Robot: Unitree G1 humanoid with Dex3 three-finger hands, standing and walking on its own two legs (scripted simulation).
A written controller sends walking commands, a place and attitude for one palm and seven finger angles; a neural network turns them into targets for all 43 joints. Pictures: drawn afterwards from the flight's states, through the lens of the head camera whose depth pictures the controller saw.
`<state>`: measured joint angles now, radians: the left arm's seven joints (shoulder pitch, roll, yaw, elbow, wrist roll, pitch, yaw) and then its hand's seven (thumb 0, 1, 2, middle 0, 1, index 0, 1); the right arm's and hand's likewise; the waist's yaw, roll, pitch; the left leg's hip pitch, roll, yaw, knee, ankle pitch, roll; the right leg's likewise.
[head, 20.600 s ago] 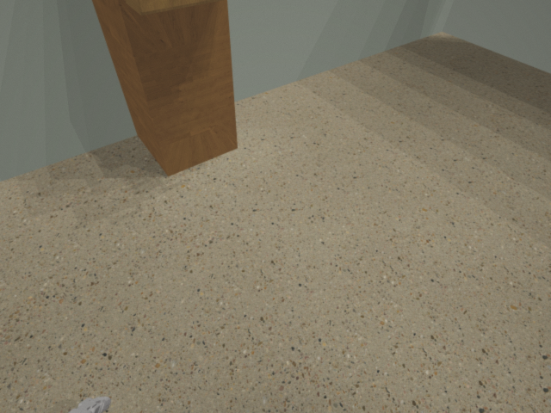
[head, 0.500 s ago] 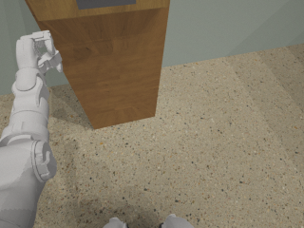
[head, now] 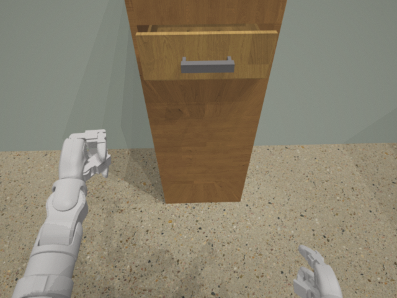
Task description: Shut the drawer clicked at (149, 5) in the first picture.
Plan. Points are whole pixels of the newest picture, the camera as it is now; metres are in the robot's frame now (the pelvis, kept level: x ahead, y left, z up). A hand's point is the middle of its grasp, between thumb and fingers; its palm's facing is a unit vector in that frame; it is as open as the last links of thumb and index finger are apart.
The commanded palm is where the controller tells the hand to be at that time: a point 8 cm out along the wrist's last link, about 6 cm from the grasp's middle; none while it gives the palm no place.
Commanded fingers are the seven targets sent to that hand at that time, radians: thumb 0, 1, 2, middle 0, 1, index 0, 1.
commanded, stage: draw the hand back to the body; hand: left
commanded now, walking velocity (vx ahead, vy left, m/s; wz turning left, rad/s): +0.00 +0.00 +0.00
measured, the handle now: (207, 63) +0.69 +0.03 +0.15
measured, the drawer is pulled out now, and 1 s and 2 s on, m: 0.06 0.06 0.06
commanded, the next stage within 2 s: step back with the hand held close in 0.64 s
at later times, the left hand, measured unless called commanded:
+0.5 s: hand (40, 215) +0.19 +0.25 +0.16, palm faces +0.39 -0.82 -0.42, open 3.3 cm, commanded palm +0.15 +0.28 +0.18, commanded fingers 0.00 0.90 0.90 -1.40 -1.60 -1.40 -1.60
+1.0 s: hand (41, 212) +0.20 +0.25 +0.16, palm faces +0.30 -0.81 -0.50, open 3.3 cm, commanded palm +0.14 +0.29 +0.18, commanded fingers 0.00 0.90 0.90 -1.40 -1.60 -1.40 -1.60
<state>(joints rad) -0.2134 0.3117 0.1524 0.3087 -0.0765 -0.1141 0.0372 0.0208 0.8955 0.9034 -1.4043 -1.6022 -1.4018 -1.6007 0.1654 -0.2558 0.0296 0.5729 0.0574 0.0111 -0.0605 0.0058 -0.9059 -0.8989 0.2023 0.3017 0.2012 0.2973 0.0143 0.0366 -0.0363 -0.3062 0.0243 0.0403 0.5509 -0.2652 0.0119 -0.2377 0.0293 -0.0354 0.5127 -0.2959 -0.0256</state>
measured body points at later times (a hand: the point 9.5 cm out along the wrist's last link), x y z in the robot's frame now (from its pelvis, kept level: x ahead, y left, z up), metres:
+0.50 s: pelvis +0.02 +0.00 +0.01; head +0.00 -0.02 +0.46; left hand +0.17 +0.29 +0.19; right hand +0.21 -0.21 -0.08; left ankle +0.02 +0.11 -0.73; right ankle -0.02 -0.10 -0.73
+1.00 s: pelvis +0.01 +0.01 +0.01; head +0.03 -0.01 +0.46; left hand +0.18 +0.29 +0.18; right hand +0.20 -0.22 -0.08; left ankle +0.02 +0.11 -0.73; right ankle -0.02 -0.10 -0.73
